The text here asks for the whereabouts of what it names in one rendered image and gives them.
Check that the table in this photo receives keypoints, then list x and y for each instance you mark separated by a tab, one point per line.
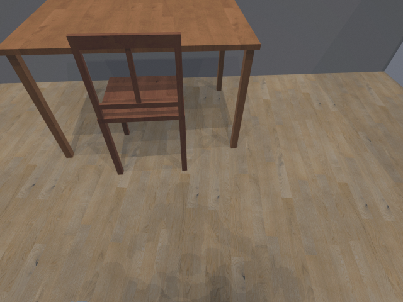
205	25

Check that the chair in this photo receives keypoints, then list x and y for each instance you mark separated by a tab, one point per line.
134	99

